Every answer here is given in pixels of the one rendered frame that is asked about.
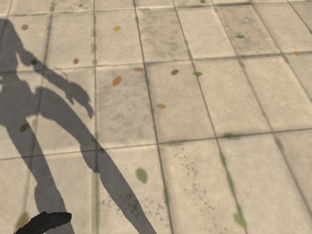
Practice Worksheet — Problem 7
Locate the robot left hand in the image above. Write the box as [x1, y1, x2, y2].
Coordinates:
[14, 212, 72, 234]

